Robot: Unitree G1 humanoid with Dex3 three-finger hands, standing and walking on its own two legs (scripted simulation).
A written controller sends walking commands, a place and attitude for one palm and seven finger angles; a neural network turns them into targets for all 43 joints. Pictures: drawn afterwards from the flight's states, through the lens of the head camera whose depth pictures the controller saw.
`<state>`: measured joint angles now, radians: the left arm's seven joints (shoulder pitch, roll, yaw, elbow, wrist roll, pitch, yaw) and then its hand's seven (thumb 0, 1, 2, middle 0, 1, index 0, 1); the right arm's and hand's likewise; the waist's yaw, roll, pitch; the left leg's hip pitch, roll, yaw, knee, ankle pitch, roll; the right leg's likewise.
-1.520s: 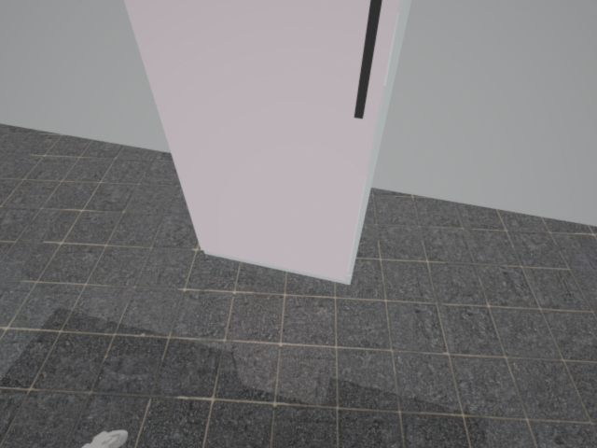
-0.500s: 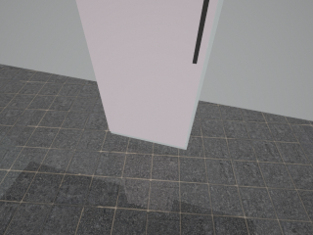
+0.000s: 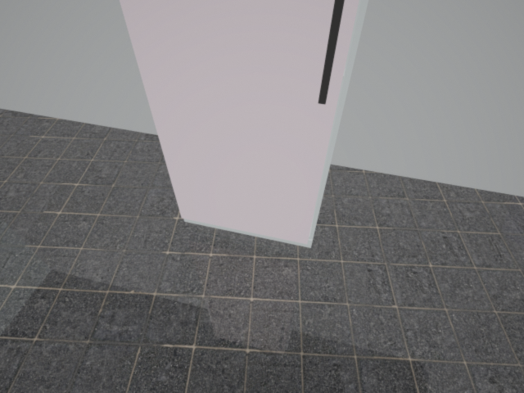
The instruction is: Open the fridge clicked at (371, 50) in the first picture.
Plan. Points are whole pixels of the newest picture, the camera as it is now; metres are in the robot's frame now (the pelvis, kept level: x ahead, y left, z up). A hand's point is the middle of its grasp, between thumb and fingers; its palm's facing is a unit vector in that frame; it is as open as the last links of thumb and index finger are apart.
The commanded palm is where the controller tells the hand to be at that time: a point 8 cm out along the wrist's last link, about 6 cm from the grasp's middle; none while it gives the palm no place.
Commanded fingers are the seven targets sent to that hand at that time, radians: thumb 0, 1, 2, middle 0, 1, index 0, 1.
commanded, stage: look at it before walking up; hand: right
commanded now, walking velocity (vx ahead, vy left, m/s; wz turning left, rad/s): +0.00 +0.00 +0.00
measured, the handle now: (335, 25) +0.80 -0.11 +0.22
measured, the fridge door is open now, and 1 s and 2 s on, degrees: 0 0 0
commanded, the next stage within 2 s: turn to face it in 0.02 s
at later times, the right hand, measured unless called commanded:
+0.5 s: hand out of the picture +0.05 -0.22 -0.17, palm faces +0.05 +0.96 -0.28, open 7.4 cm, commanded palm none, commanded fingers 0.00 -0.90 -0.90 0.20 0.30 0.20 0.30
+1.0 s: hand out of the picture -0.05 -0.15 -0.18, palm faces +0.20 +0.96 -0.18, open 7.4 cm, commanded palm none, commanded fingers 0.00 -0.90 -0.90 0.20 0.30 0.20 0.30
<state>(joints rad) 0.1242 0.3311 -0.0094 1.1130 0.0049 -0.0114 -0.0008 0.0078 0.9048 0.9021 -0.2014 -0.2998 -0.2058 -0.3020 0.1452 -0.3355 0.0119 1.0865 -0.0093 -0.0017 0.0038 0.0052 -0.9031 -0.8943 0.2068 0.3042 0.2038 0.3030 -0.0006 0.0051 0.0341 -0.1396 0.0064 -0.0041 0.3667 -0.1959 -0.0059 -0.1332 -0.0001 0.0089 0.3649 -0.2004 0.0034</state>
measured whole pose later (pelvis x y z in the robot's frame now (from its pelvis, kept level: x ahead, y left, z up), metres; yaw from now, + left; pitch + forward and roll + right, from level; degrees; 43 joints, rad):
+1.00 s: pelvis +0.05 +0.01 -0.01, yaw -8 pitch +0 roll +1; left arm 0.31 0.19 0.04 1.11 0.02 0.02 0.01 0.01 0.91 0.90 -0.20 -0.30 -0.20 -0.30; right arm 0.45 -0.16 -0.02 1.12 -0.03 -0.04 -0.01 0.00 -0.91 -0.89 0.20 0.30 0.20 0.30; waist -0.02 0.00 -0.02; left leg -0.10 -0.03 0.09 0.43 -0.34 0.05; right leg -0.43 -0.05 -0.03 0.97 -0.41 -0.01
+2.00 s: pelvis +0.35 +0.03 -0.02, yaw -4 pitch -1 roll +2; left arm 0.17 0.16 0.05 1.02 0.01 0.02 0.03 0.01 0.93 0.90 -0.20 -0.30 -0.20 -0.30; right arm 0.20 -0.17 -0.05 1.03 -0.01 0.04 -0.03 0.00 -0.93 -0.89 0.21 0.30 0.20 0.30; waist -0.01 0.02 0.10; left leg -0.29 0.06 0.13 0.65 -0.35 -0.02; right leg -0.33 -0.03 -0.13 0.64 -0.27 -0.05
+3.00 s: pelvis +0.30 +0.09 -0.02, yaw -4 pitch -1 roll +0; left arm 0.33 0.19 0.02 1.05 0.02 0.00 0.00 0.01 0.91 0.90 -0.20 -0.30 -0.20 -0.30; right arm 0.31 -0.18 0.01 1.04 -0.02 0.00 -0.02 0.01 -0.91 -0.89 0.21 0.30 0.20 0.30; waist 0.02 -0.02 0.01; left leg -0.23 0.01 -0.01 0.57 -0.32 0.00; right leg -0.36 -0.05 -0.07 0.51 -0.14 -0.01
